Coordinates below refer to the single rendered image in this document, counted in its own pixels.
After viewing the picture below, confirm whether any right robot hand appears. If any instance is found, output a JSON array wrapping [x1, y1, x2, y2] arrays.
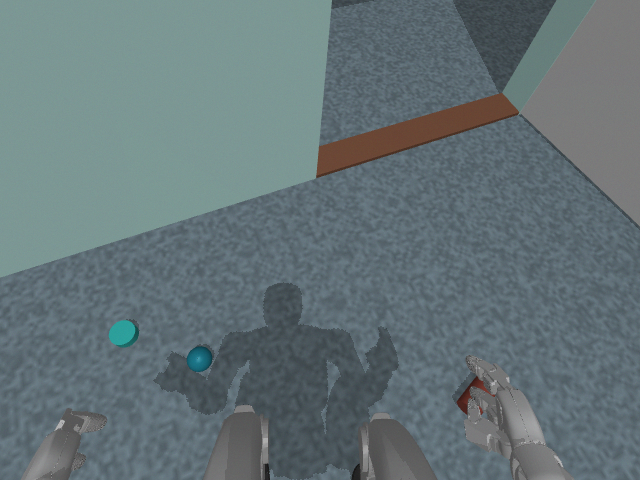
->
[[464, 355, 547, 461]]

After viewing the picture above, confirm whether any left robot hand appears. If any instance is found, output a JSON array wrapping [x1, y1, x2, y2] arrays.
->
[[21, 408, 107, 480]]

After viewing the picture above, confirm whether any right robot arm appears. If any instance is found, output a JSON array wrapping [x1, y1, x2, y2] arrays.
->
[[510, 444, 575, 480]]

